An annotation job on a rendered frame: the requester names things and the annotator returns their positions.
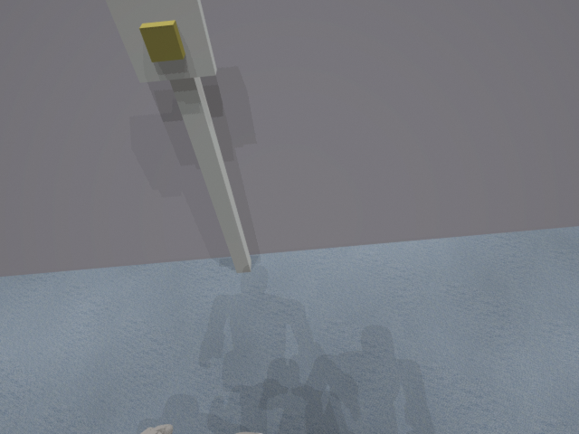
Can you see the button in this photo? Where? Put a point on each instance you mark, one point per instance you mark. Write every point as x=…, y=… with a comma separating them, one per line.
x=163, y=41

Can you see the panel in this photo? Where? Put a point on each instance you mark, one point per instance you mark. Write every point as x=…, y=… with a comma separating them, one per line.
x=184, y=76

